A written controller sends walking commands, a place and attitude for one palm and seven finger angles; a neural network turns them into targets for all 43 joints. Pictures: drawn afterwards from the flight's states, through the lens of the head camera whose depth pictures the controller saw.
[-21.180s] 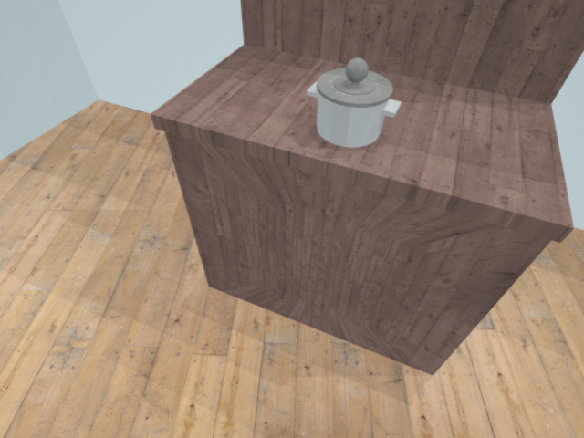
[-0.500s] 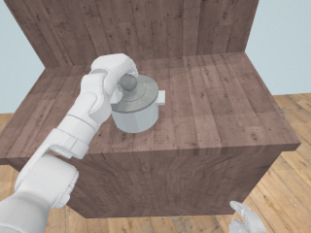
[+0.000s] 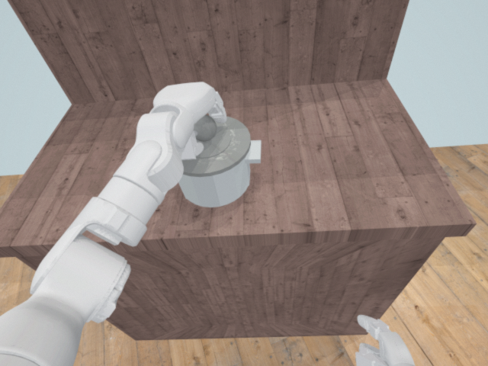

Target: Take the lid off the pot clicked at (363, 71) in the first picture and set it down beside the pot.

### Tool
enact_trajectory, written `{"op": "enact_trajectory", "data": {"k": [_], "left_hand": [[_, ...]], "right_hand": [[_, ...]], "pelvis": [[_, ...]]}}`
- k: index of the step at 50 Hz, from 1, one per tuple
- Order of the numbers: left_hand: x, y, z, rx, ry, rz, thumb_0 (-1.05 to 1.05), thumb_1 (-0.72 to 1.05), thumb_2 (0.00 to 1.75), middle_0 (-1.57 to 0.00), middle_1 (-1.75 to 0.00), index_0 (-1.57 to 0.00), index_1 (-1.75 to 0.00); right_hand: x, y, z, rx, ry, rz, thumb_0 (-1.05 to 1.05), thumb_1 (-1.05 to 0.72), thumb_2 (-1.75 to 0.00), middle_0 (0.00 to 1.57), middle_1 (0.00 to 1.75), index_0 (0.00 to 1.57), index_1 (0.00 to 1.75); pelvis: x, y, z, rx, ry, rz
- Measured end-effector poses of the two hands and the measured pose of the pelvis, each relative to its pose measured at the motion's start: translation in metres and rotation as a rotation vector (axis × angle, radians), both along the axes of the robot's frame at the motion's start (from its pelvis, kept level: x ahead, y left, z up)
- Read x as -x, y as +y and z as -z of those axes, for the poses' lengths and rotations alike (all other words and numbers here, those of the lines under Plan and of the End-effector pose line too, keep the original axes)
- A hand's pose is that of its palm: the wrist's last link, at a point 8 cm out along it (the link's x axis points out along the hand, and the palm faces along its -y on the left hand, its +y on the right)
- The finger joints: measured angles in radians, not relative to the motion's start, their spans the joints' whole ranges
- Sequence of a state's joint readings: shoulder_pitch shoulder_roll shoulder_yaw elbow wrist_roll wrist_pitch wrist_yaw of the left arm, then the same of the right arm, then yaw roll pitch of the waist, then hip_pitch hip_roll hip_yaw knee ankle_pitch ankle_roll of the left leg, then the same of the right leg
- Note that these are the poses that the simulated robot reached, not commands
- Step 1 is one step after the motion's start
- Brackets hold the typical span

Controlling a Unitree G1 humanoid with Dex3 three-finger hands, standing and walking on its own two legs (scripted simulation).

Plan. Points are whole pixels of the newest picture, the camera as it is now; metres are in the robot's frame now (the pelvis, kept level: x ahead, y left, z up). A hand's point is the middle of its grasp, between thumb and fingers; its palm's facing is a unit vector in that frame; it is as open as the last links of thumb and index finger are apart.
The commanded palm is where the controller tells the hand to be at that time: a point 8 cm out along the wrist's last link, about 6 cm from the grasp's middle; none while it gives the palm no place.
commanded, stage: close the fingers and squeeze the knob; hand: left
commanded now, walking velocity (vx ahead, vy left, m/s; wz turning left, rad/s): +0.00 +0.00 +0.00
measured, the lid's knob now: (203, 128) +0.46 +0.08 +0.16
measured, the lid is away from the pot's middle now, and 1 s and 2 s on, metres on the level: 0.00 0.01 0.01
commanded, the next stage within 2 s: lift the lid straight up in 0.74 s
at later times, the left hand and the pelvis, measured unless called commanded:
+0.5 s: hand (195, 133) +0.44 +0.08 +0.17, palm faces -0.18 -0.08 -0.98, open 7.9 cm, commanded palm +0.41 +0.09 +0.24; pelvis +0.00 +0.00 +0.00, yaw +0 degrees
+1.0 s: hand (192, 134) +0.43 +0.09 +0.18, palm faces -0.19 -0.07 -0.98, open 7.8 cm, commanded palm +0.40 +0.10 +0.25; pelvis +0.00 +0.00 +0.00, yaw -1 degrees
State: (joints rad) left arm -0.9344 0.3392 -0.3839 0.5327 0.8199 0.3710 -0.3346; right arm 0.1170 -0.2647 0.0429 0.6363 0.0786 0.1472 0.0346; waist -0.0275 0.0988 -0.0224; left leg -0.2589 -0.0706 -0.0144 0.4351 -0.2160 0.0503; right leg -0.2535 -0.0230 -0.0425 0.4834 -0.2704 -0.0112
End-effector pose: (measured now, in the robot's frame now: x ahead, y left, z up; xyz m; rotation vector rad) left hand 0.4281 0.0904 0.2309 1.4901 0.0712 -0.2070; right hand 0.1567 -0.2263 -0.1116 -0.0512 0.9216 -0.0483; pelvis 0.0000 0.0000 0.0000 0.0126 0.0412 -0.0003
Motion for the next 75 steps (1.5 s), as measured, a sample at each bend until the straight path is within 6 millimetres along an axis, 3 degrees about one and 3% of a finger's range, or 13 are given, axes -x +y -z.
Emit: {"op": "enact_trajectory", "data": {"k": [9,14,27,51,64,75], "left_hand": [[-0.001,0.0,0.003,0.003,0.018,-0.011,0.0,-0.05,1.32,-0.86,-0.35,-0.86,-0.36],[0.001,-0.002,-0.001,0.001,-0.004,0.018,0.0,-0.01,1.3,-0.86,-0.41,-0.86,-0.42],[0.001,0.0,0.0,0.018,0.002,0.001,0.01,0.02,1.3,-0.96,-0.45,-0.87,-0.43],[0.006,0.003,-0.003,0.009,0.0,0.013,0.02,0.02,1.26,-1.09,-0.53,-0.87,-0.45],[0.008,0.003,-0.018,-0.014,-0.024,0.038,0.0,0.02,1.23,-1.12,-0.54,-0.88,-0.45],[0.005,0.003,-0.038,-0.011,-0.053,0.023,-0.01,0.01,1.24,-1.14,-0.55,-0.89,-0.45]], "right_hand": [[0.007,-0.003,0.003,0.001,0.026,0.013,0.01,-0.91,-0.9,0.2,0.3,0.2,0.3],[0.004,-0.003,0.002,0.006,0.011,0.011,0.01,-0.91,-0.9,0.19,0.3,0.2,0.29],[-0.001,0.0,-0.003,0.007,-0.005,0.003,0.01,-0.91,-0.9,0.2,0.3,0.2,0.3],[0.006,-0.006,-0.001,0.008,-0.015,0.026,0.01,-0.91,-0.9,0.2,0.3,0.2,0.3],[-0.012,0.004,-0.005,-0.003,-0.065,-0.019,0.01,-0.91,-0.9,0.2,0.3,0.2,0.3],[-0.013,0.01,-0.005,-0.009,-0.063,-0.037,0.01,-0.91,-0.9,0.2,0.3,0.2,0.3]], "pelvis": [[-0.002,0.002,0.0,0.001,0.0,0.001],[-0.002,0.003,0.0,0.001,-0.004,0.002],[0.0,0.002,0.0,0.002,-0.004,0.004],[0.0,0.001,-0.001,0.002,-0.016,0.01],[0.003,0.002,-0.001,0.001,-0.016,-0.001],[0.003,0.003,-0.001,0.0,-0.013,-0.004]]}}
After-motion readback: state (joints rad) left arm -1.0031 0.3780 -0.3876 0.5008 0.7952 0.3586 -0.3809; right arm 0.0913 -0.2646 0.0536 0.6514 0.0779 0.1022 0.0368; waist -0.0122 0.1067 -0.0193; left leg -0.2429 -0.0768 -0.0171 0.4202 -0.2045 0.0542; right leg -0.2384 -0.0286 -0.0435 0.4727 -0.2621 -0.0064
